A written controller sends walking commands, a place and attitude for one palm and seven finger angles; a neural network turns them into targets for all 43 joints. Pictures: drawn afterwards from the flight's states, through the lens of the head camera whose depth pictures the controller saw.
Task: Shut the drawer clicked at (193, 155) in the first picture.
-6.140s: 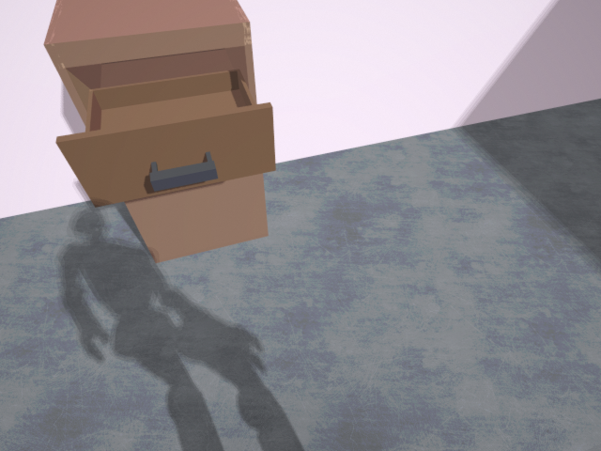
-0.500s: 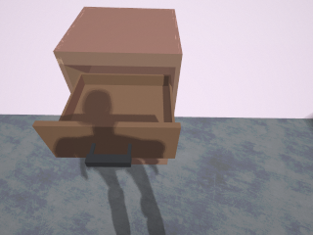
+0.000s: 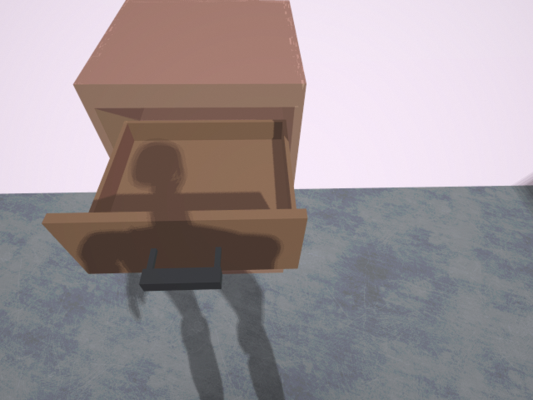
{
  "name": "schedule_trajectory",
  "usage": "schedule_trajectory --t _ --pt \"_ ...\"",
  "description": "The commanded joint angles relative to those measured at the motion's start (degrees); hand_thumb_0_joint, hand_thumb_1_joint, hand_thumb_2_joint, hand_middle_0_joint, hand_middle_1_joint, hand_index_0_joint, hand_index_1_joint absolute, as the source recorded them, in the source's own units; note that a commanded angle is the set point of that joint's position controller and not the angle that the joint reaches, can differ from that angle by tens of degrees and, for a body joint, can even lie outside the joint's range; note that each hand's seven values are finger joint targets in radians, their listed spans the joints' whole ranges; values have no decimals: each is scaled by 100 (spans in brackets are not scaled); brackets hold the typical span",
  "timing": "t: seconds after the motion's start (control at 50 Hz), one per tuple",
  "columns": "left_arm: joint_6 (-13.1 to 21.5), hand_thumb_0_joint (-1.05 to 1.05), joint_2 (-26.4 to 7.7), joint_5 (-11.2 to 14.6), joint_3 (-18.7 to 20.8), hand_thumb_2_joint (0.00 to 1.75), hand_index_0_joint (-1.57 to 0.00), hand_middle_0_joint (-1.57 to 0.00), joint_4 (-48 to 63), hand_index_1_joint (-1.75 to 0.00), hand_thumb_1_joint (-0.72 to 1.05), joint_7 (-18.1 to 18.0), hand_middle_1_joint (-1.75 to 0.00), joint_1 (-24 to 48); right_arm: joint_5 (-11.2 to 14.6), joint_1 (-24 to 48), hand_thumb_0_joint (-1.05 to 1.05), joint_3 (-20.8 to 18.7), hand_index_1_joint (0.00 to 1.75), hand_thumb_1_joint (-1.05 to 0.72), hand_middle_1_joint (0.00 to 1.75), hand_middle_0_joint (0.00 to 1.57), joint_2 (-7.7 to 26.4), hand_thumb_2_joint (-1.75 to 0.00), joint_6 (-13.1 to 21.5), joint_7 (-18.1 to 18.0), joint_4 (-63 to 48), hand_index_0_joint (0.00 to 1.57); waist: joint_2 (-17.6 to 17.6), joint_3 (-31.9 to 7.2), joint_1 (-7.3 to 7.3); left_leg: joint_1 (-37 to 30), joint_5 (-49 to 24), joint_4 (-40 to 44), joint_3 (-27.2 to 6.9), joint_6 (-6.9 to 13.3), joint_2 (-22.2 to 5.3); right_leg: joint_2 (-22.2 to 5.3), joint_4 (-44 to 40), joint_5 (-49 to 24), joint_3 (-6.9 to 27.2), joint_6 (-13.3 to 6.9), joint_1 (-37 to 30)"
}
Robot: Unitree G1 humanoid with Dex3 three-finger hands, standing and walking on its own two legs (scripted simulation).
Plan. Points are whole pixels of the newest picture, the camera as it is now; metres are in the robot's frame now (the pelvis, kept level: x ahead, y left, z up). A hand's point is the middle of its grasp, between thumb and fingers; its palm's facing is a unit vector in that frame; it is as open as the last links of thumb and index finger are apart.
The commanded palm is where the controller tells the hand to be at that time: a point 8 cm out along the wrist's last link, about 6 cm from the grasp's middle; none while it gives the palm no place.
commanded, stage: shuffle to correct the standing spot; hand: left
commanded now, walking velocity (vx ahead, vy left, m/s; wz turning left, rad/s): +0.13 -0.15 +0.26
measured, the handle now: (184, 266) +0.34 +0.16 -0.05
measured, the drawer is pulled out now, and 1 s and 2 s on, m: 0.30 0.30 0.30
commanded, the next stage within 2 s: come to a stop and stand still in 0.06 s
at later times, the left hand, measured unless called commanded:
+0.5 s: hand out of the picture +0.03 +0.13 -0.18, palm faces +0.10 -0.98 -0.19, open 7.3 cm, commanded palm none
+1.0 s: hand out of the picture +0.04 +0.19 -0.17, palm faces +0.05 -0.97 -0.22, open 7.4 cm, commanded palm none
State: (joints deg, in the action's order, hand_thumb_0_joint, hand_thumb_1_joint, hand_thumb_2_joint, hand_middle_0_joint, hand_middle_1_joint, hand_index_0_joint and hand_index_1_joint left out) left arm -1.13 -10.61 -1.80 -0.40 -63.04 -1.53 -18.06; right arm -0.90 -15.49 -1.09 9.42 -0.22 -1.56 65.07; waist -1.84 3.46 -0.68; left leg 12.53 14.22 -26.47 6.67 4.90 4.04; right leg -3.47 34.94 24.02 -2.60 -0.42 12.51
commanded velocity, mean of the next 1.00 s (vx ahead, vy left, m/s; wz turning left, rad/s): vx -0.02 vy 0.00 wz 0.03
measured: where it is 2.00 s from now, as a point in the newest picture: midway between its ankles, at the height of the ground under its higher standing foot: outside the picture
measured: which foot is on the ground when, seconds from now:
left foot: down 0.00-1.00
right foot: down 0.00-1.00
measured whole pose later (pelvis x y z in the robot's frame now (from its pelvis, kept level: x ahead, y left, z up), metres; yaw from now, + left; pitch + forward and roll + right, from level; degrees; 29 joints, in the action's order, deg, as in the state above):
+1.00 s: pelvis +0.00 +0.00 +0.00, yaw +3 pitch -1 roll +0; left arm -1.1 -10.6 -1.1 -0.1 -54.7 -1.9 -16.5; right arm -1.2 -18.2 0.6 10.2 -0.9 -0.4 57.4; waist -0.1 1.3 -1.0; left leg 17.3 13.0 -30.9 3.8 2.9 0.9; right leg -2.1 31.3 19.5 -6.3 -0.8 11.1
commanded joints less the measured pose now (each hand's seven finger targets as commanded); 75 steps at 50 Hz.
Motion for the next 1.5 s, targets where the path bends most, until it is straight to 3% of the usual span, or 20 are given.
schedule_trajectory --t 0.0,0.04,0.1,0.16,0.2,0.24,0.26,0.3,0.36,0.44,0.56,0.58,0.6,0.64,0.68,0.72,0.74,0.82,0.98,1.48 --pt "110 0 -249 18 109 90 -20 -20 247 -30 90 19 -30 -304 -37 -286 0 -205 30 -90 30 20 891 -90 114 -77 -203 20 472 -169 84 -184 -12 958 -2065 499 -1801 -4 -181 -162 -20 -59 467" --pt "135 0 -306 26 125 90 -20 -20 162 -30 90 5 -30 -486 -11 -152 0 -166 30 -90 30 20 691 -90 112 -54 -252 20 216 -44 198 677 505 651 -1598 151 -1319 -123 -1046 -664 164 -158 -370" --pt "202 0 -619 62 195 90 -20 -20 22 -30 90 -107 -30 -898 -9 88 0 -84 30 -90 30 20 261 -90 53 -16 -352 20 -1298 355 308 1634 1120 -1501 -238 -300 -399 -1437 -2177 -625 1688 -1005 -732" --pt "253 0 -433 6 174 90 -20 -20 50 -30 90 -154 -30 -672 -5 169 0 -113 30 -90 30 20 149 -90 74 4 -323 20 -151 421 134 1839 1663 -2864 -388 -344 -647 -1545 -1928 -2665 1298 -1500 -727" --pt "285 0 -439 -7 171 90 -20 -20 98 -30 90 -173 -30 -459 29 47 0 -60 30 -90 30 20 4 -90 86 6 -258 20 97 108 51 1307 1580 -2042 -354 -449 -654 -1368 -1310 -4715 663 -1318 -970" --pt "274 0 -444 75 156 90 -20 -20 100 -30 90 -163 -30 -279 45 -174 0 16 30 -90 30 20 -72 -90 103 -1 -117 20 44 -142 -18 269 329 -589 -129 -525 -475 -922 -774 -5258 197 -830 -837" --pt "270 0 -440 131 152 90 -20 -20 102 -30 90 -163 -30 -168 38 -387 0 24 30 -90 30 20 -18 -90 109 -16 -26 20 -105 -187 -139 -343 -842 65 -180 -507 -506 -744 -422 -5199 34 -543 -570" --pt "210 0 -167 147 129 90 -20 -20 195 -30 90 -168 -30 -334 33 -405 0 -50 30 -90 30 20 479 -90 122 -76 -40 20 343 -370 50 -966 -3884 -128 -849 -116 -1344 -344 -414 -3251 -107 -1 -112" --pt "118 0 -143 111 132 90 -20 -20 154 -30 90 -222 -30 -407 77 -43 0 -60 30 -90 30 20 505 -90 75 -126 -163 20 473 -171 111 -844 -4374 -219 -1008 -82 -1380 -343 -845 -2646 -5 -3 -229" --pt "142 0 -298 107 164 90 -20 -20 202 -30 90 -211 -30 -366 86 113 0 -99 30 -90 30 20 498 -90 22 -119 -289 20 197 -375 91 -953 -3612 -114 -786 -263 -1191 -531 -918 -3714 116 -138 -421" --pt "161 0 -335 94 132 90 -20 -20 316 -30 90 -190 -30 -281 66 291 0 -71 30 -90 30 20 504 -90 -20 -63 -347 20 79 -376 94 -911 -2377 181 -769 -333 -1136 -583 -1248 -3187 236 -151 -403" --pt "346 0 -511 -11 176 90 -20 -20 342 -30 90 -357 -30 -600 78 382 0 -149 30 -90 30 20 798 -90 110 -18 -848 20 -266 -498 78 -497 -2828 -1142 -567 -358 -1124 -613 -1165 -5326 560 187 -239" --pt "379 0 -702 30 241 90 -20 -20 685 -30 90 -316 -30 -323 28 191 0 -92 30 -90 30 20 526 -90 98 62 -1036 20 -544 -664 -15 417 -374 -1133 -581 -313 -822 -952 -947 -5588 593 -122 -934" --pt "434 0 -703 18 225 90 -20 -20 906 -30 90 -259 -30 -178 5 167 0 -28 30 -90 30 20 324 -90 92 96 -1169 20 -188 -877 -39 535 401 -880 -362 -382 -618 -1082 -649 -5832 607 -599 -1113" --pt "397 0 -737 71 221 90 -20 -20 1038 -30 90 -228 -30 -87 23 -52 0 -5 30 -90 30 20 393 -90 93 81 -1175 20 -355 -704 -146 137 -395 -479 -434 -314 -630 -812 -484 -4951 342 -521 -697" --pt "265 0 -571 99 173 90 -20 -20 1130 -30 90 -199 -30 -107 15 -36 0 2 30 -90 30 20 554 -90 85 55 -1181 20 241 -222 -37 33 -1244 -321 -811 -195 -943 -425 -678 -2588 221 -343 -43" --pt "184 0 -535 96 171 90 -20 -20 1119 -30 90 -179 -30 -58 -5 58 0 12 30 -90 30 20 576 -90 84 56 -1186 20 746 144 44 352 -1107 -49 -1074 -93 -1034 -238 -752 -1555 175 -271 63" --pt "115 0 -601 70 149 90 -20 -20 1094 -30 90 -111 -30 -65 -34 -14 0 22 30 -90 30 20 626 -90 11 105 -1274 20 -4 788 44 990 1060 264 -1075 -178 -787 -261 -1441 768 403 -367 551" --pt "106 0 -492 90 129 90 -20 -20 1001 -30 90 -54 -30 -313 -21 -306 0 43 30 -90 30 20 716 -90 123 89 -1086 20 452 46 184 841 1271 1052 -1646 -23 -1067 -42 -943 -27 103 -233 -50" --pt "213 0 -123 119 25 90 -20 -20 159 -30 90 -129 -30 -663 77 -547 0 108 30 -90 30 20 317 -90 250 -21 -196 20 120 115 86 -240 -1230 550 -1042 -101 -971 -325 -1372 -1314 171 -145 -132"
